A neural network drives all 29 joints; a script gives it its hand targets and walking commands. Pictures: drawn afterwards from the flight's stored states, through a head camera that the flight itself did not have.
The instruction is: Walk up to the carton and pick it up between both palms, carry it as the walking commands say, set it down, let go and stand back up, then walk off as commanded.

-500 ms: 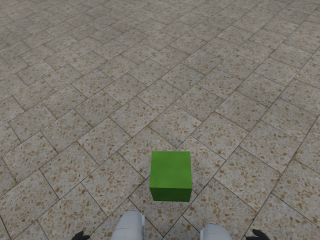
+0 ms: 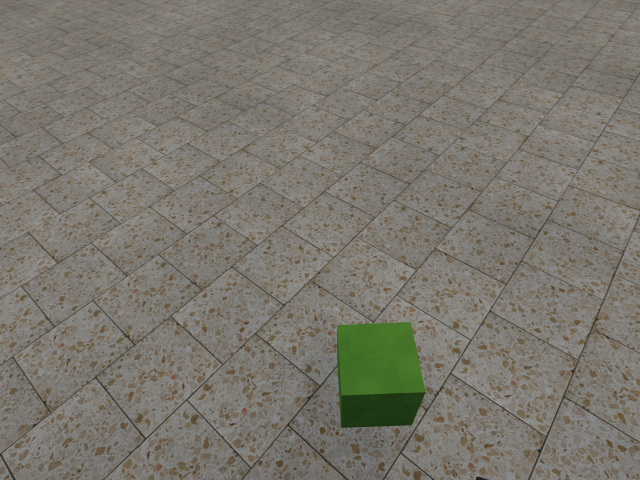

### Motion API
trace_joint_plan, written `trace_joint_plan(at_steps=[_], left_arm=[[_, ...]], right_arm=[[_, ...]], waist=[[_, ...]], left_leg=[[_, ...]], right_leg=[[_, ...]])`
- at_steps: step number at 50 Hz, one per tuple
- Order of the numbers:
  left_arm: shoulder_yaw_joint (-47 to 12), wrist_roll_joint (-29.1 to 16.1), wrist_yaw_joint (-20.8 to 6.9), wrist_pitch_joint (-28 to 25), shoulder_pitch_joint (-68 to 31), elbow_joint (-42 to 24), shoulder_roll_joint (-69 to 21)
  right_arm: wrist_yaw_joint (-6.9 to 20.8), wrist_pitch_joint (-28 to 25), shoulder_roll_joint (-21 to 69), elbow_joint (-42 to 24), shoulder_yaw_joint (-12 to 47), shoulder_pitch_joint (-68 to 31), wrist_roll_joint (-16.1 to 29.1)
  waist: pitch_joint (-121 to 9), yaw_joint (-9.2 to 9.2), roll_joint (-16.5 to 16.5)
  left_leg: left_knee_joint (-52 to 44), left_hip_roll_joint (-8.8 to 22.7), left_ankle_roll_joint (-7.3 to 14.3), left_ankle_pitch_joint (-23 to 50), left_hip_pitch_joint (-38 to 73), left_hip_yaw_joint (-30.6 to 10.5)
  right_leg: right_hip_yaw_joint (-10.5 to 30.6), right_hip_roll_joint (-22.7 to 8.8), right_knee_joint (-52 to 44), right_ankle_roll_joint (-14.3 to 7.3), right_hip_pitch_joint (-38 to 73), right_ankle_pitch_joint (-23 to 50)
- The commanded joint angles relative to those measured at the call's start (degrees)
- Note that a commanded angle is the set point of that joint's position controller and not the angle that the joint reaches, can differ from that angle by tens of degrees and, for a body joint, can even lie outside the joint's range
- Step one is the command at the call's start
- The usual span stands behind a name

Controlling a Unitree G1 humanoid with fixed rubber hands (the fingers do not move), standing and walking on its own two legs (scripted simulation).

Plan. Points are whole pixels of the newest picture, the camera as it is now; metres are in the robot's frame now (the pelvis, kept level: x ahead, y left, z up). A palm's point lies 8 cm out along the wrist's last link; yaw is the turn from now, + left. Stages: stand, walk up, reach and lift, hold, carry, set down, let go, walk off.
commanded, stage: walk up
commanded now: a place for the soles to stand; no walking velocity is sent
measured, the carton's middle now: (375, 376) +0.52 -0.11 -0.63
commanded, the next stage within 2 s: none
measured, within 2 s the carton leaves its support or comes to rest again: neither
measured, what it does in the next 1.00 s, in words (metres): shifts its weight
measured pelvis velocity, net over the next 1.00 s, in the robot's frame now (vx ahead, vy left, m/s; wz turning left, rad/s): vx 0.06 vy -0.04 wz -0.09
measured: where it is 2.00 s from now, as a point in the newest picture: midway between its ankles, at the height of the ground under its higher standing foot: outside the picture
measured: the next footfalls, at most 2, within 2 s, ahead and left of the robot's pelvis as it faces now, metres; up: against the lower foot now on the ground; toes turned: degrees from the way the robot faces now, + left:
none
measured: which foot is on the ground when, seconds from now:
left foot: down 0.00-1.00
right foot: down 0.00-1.00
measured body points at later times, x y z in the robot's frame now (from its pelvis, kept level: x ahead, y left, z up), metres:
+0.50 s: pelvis +0.04 +0.00 +0.02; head +0.05 -0.01 +0.47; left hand +0.11 +0.23 -0.13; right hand +0.05 -0.24 -0.14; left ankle +0.05 +0.09 -0.72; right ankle +0.04 -0.10 -0.72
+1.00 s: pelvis +0.06 -0.04 +0.02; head +0.07 -0.05 +0.47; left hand +0.09 +0.19 -0.13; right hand +0.08 -0.28 -0.14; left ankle +0.05 +0.09 -0.72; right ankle +0.04 -0.10 -0.72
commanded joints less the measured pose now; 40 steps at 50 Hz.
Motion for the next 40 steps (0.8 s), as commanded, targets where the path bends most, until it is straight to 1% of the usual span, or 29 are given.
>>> trace_joint_plan(at_steps=[1, 2, 4, 5, 6, 7, 8, 9, 10, 12, 13, 15, 17, 18, 19, 21, 22, 23, 25, 26, 27, 28, 29, 31, 32, 34, 35, 36, 40], left_arm=[[0.45, -0.77, -0.17, -1.67, -5.51, -3.9, 7.64], [0.3, -0.76, -0.59, -1.53, -4.44, -3.19, 7.65], [-0.37, -0.06, -0.82, -1.65, -3.11, -2.83, 7.16], [-0.3, 0.36, -0.94, -1.15, -0.87, -2.11, 6.99], [-0.48, 0.76, -0.7, -0.88, -1.24, -1.83, 6.75], [-0.22, 0.4, -0.87, -0.83, -1.02, -1.77, 7.35], [-0.6, 0.83, -1.02, -0.77, -0.16, -0.93, 6.68], [-0.15, 0.77, -0.88, -0.87, 0.71, -0.83, 7.44], [-0.37, 1.09, -0.93, -0.81, 1.79, 1.21, 6.88], [-1.16, 0.82, -0.58, -1.37, 0.78, 0.77, 5.85], [-0.91, 0.67, -0.47, -1.27, 0.46, 1.67, 7.19], [-1.53, 0.49, -0.02, -1.57, -0.94, 1.59, 7.23], [-1.81, 0.48, 0.36, -2.06, -0.62, 3.2, 7.32], [-2.37, 0.19, 0.68, -2.44, -1.39, 2.78, 7.39], [-2.42, 0.13, 0.68, -2.72, -2.95, 3.57, 7.5], [-2.15, -0.27, 0.87, -2.45, -2.9, 4.01, 8.81], [-2.55, -0.04, 0.8, -2.38, -2.98, 4.51, 7.92], [-2.74, -0.08, 0.82, -2.16, -3.42, 4.98, 8.85], [-2.44, -0.37, 1.06, -1.7, -2.49, 5.75, 8.3], [-2.81, 0.13, 1.19, -1.83, -3.12, 5.94, 8.14], [-2.83, -0.08, 1.36, -1.73, -4.42, 5.37, 8.29], [-3.37, -0.41, 1.34, -1.98, -4.29, 5.26, 7.39], [-3.12, -0.45, 1.13, -1.92, -4.78, 5.67, 8.31], [-2.93, -0.88, 1.08, -1.93, -3.77, 6.45, 8.52], [-3.01, -0.62, 1.46, -1.93, -2.23, 6.87, 8.76], [-2.68, -1.06, 1.35, -1.89, -5.17, 6.37, 9.23], [-3.0, -0.97, 1.55, -1.99, -5.43, 6.52, 9.36], [-2.71, -1.13, 1.38, -2.05, -3.48, 7.6, 9.46], [-2.64, -1.45, 1.55, -2.18, -2.54, 8.29, 9.43]], right_arm=[[-0.15, -3.43, -7.73, -4.27, -2.44, 0.13, -0.24], [-0.35, -4.07, -7.84, -3.55, -2.67, 3.43, 0.45], [-1.19, -4.66, -11.2, -1.9, -2.88, 7.94, 0.09], [-1.48, -4.56, -10.09, -1.13, -2.33, 8.98, 0.35], [-1.8, -4.37, -10.32, -0.51, -2.39, 7.73, 0.09], [-1.87, -4.18, -11.34, -0.6, -2.79, 7.13, -0.06], [-2.01, -4.06, -10.19, -0.53, -2.2, 6.14, -0.17], [-1.97, -3.94, -10.25, -0.1, -1.91, 3.86, 0.13], [-1.91, -3.68, -9.06, -0.33, -1.53, 2.34, 0.52], [-1.62, -3.46, -9.15, 0.69, -1.35, 2.17, 0.57], [-1.55, -3.27, -8.78, 1.63, -1.4, 3.08, 1.29], [-1.21, -2.63, -7.88, 2.57, -0.39, 1.96, 0.88], [-1.13, -2.67, -7.34, 2.62, -0.36, 2.77, 0.78], [-1.14, -3.06, -7.83, 2.9, 0.02, 3.75, 0.92], [-1.07, -3.25, -8.59, 4.34, -0.27, 5.44, 0.21], [-0.93, -3.29, -8.34, 3.34, -0.15, 4.17, 0.22], [-1.0, -3.1, -9.41, 4.75, -0.05, 5.3, 0.73], [-0.96, -2.95, -7.98, 4.85, 0.31, 6.23, 0.87], [-0.87, -2.4, -8.68, 4.65, -0.07, 4.13, 0.63], [-0.98, -2.42, -7.68, 5.03, 0.59, 3.77, 0.76], [-1.06, -2.34, -7.94, 5.21, 0.48, 4.33, 0.48], [-1.05, -2.08, -7.43, 5.85, 0.65, 4.08, 0.17], [-1.01, -2.18, -6.3, 6.19, 1.05, 4.53, 0.35], [-1.15, -2.42, -7.79, 6.02, 0.95, 1.78, 0.51], [-1.02, -2.36, -7.87, 6.44, 0.21, 2.24, 0.9], [-1.16, -2.39, -7.12, 6.85, 0.53, 2.93, 0.79], [-1.23, -2.31, -7.94, 7.85, 0.5, 1.48, 0.4], [-1.55, -2.23, -8.89, 7.52, 0.12, 0.94, 0.66], [-1.34, -2.26, -8.11, 8.56, 0.12, 0.56, 0.54]], waist=[[7.19, -2.01, -8.68], [3.14, -3.13, -5.99], [4.44, -4.01, -0.81], [4.49, -3.12, 1.86], [5.54, -3.56, 2.17], [4.77, -3.21, 2.36], [5.44, -2.22, 1.54], [5.05, -0.34, 2.52], [5.05, 0.27, 0.77], [3.74, 0.3, 2.12], [3.27, -0.03, 0.62], [3.39, 0.27, 1.51], [4.71, -0.54, -1.2], [2.15, -0.14, -1.48], [0.49, -1.15, -2.2], [-0.09, -1.31, -3.49], [-0.67, -1.37, -1.33], [0.15, -1.62, -3.71], [0.65, -1.35, -4.37], [2.1, -1.3, -3.71], [3.08, -1.79, -5.82], [1.62, -1.2, -3.9], [2.16, -1.54, -6.65], [3.07, -0.7, -6.89], [-1.1, -0.67, -5.15], [1.87, -2.21, -6.14], [3.64, -1.74, -6.29], [2.79, -1.17, -9.43], [2.07, -0.82, -5.01]], left_leg=[[-10.57, 1.92, 1.54, 1.87, 10.99, -8.71], [-13.97, 4.96, 1.3, -1.48, 17.3, -11.68], [-25.65, 15.39, 5.01, -13.04, 17.49, -26.83], [-29.27, 18.49, 6.03, -18.48, 14.56, -30.17], [-30.52, 18.98, 6.88, -18.83, 12.63, -28.97], [-30.41, 18.23, 5.84, -15.88, 10.35, -25.58], [-30.82, 16.3, 3.96, -12.91, 10.04, -23.81], [-30.18, 16.54, 4.43, -11.71, 6.36, -20.36], [-29.68, 14.16, 3.03, -10.97, 5.52, -17.98], [-28.25, 11.16, 1.38, -8.52, 4.7, -12.73], [-28.97, 10.88, 0.2, -8.1, 5.55, -12.13], [-28.19, 8.81, 1.61, -13.21, 2.41, -9.13], [-25.58, 7.91, 0.41, -3.59, 5.96, -7.57], [-22.31, 6.43, 1.55, 4.5, 11.02, -5.87], [-20.2, 6.16, 0.82, 11.91, 13.06, -3.39], [-18.83, 6.43, 1.84, 16.09, 13.93, -4.2], [-18.53, 5.71, 1.99, 15.25, 15.37, -3.02], [-19.52, 6.8, 2.01, 11.81, 14.93, -3.33], [-19.59, 7.23, 2.34, 10.77, 14.27, -3.14], [-18.2, 5.94, 2.16, 8.64, 13.29, -3.19], [-18.63, 5.75, 1.83, 11.6, 13.77, -3.26], [-18.18, 5.91, 1.77, 10.91, 15.38, -2.98], [-18.83, 5.94, 1.43, 11.5, 14.37, -3.38], [-18.13, 5.93, 1.73, 11.37, 15.57, -2.75], [-15.92, 4.78, 1.74, 11.74, 17.53, -2.13], [-16.97, 5.79, 1.36, 12.06, 17.52, -2.85], [-15.94, 5.14, 0.51, 11.47, 17.19, -2.11], [-15.87, 5.19, 0.82, 12.31, 17.87, -3.12], [-16.69, 4.3, 0.11, 9.78, 17.09, -2.74]], right_leg=[[17.49, -11.93, -18.53, -3.83, -15.95, -17.0], [13.41, -8.55, -14.52, -1.83, -18.78, -17.49], [4.63, -2.43, 1.54, 1.47, -18.88, -5.11], [3.1, -1.79, 4.31, 2.23, -18.07, -7.78], [3.44, -2.61, 3.8, 2.39, -16.73, -7.86], [3.79, -3.47, 1.82, 1.95, -11.52, -8.08], [4.74, -2.78, 1.36, 1.94, -11.94, -6.64], [5.32, -3.94, -1.59, 1.18, -6.93, -3.35], [5.18, -3.5, -4.73, 0.97, -3.99, -0.17], [7.24, -3.71, -8.02, 0.41, -0.48, 5.36], [7.67, -3.82, -8.09, -0.08, 0.48, 5.08], [9.89, -4.92, -9.78, -0.08, 2.39, 5.8], [11.36, -6.4, -10.86, -0.77, -0.21, 8.07], [12.65, -7.22, -11.5, -1.1, -1.22, 11.8], [12.16, -7.3, -10.27, -0.98, 0.97, 18.09], [12.33, -7.18, -10.37, -0.53, -0.78, 20.95], [12.24, -6.96, -9.98, -1.41, -0.94, 19.4], [11.57, -6.42, -9.13, -1.14, -0.9, 19.83], [10.63, -6.77, -9.01, -0.58, -1.43, 19.84], [13.76, -7.41, -10.63, -1.14, -1.51, 19.56], [14.65, -7.42, -10.75, -1.41, -2.41, 21.17], [15.68, -8.03, -11.39, -1.64, -2.22, 20.8], [14.77, -7.58, -10.76, -1.47, -2.43, 22.75], [13.75, -7.24, -11.02, -1.6, -3.06, 24.72], [17.19, -8.78, -12.1, 0.43, -1.24, 29.0], [15.69, -8.29, -12.35, -1.59, -2.92, 26.4], [17.18, -8.69, -13.24, -0.31, -3.77, 29.7], [16.67, -8.45, -13.14, -0.36, -3.48, 31.09], [18.2, -9.06, -15.56, 0.03, -1.72, 29.87]])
